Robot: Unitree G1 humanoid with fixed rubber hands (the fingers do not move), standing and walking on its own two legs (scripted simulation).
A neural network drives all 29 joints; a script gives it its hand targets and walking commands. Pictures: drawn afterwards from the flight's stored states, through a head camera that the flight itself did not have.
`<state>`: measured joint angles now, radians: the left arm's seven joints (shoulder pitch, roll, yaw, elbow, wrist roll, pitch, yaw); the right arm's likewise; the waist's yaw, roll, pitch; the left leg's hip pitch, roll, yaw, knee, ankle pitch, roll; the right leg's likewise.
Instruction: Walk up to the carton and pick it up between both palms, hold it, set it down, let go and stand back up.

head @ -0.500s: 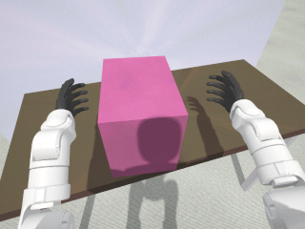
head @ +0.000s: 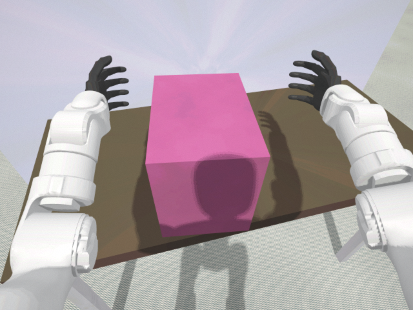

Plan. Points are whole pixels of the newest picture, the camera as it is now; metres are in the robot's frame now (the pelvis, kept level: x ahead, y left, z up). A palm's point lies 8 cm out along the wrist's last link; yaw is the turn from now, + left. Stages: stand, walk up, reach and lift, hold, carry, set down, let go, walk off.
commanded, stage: reach and lift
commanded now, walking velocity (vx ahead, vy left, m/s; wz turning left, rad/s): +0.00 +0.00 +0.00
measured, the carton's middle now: (201, 152) +0.47 +0.03 +0.06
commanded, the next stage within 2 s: none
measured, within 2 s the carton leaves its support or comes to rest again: neither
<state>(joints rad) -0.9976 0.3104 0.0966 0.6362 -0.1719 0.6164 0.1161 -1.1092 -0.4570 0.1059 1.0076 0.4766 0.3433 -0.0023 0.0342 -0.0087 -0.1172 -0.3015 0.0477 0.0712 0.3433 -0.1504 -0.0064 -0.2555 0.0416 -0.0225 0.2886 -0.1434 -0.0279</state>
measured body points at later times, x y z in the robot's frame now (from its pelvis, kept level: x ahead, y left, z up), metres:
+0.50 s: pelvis +0.00 +0.00 +0.00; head +0.04 +0.01 +0.45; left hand +0.45 +0.21 +0.16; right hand +0.48 -0.18 +0.17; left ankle +0.01 +0.12 -0.75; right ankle -0.01 -0.10 -0.75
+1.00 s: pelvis +0.00 -0.01 -0.01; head +0.04 +0.00 +0.44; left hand +0.45 +0.19 +0.12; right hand +0.48 -0.16 +0.13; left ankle +0.01 +0.12 -0.75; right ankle -0.01 -0.10 -0.75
